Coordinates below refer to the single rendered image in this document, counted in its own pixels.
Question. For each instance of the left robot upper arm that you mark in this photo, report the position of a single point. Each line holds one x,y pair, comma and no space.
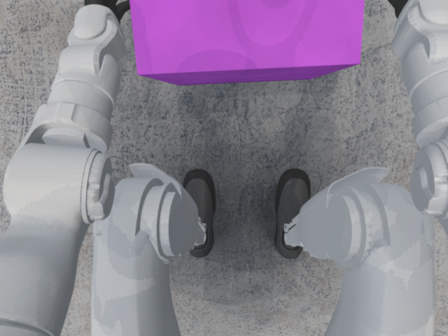
53,194

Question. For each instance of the robot left hand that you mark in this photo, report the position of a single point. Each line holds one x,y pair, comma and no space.
119,10

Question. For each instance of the left robot forearm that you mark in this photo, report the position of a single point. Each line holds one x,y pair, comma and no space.
84,91

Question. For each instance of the robot right hand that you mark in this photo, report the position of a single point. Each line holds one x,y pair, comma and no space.
398,5

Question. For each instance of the right robot upper arm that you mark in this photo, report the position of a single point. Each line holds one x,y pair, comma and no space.
428,182

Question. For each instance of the robot left shin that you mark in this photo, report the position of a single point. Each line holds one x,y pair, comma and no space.
195,234

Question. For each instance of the right robot forearm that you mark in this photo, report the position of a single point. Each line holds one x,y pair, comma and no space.
421,44

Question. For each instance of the left robot foot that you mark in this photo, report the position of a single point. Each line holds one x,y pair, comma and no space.
200,186

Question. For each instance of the carton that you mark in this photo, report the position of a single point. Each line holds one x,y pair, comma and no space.
197,42

